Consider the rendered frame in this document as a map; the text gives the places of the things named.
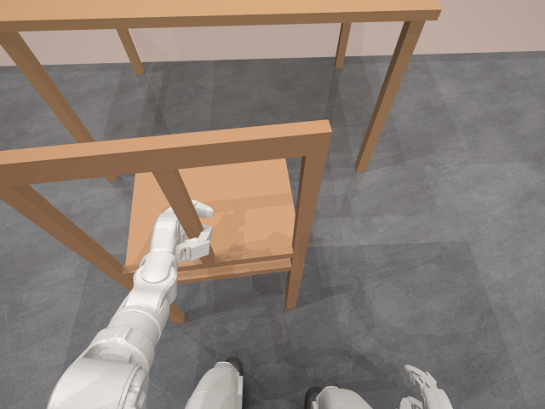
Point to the chair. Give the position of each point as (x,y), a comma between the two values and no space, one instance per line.
(240,173)

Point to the robot right hand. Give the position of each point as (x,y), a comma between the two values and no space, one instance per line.
(432,397)

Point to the left robot forearm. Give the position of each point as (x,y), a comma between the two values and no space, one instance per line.
(136,327)

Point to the robot foot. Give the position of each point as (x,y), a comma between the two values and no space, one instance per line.
(310,396)
(237,364)

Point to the robot left foot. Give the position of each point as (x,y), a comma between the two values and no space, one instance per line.
(237,364)

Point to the table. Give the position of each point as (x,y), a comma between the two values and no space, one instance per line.
(62,15)

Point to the robot left hand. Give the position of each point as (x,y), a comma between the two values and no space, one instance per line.
(167,233)

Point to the robot right foot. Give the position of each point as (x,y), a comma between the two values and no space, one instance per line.
(310,396)

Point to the robot left upper arm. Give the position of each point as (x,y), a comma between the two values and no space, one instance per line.
(102,384)

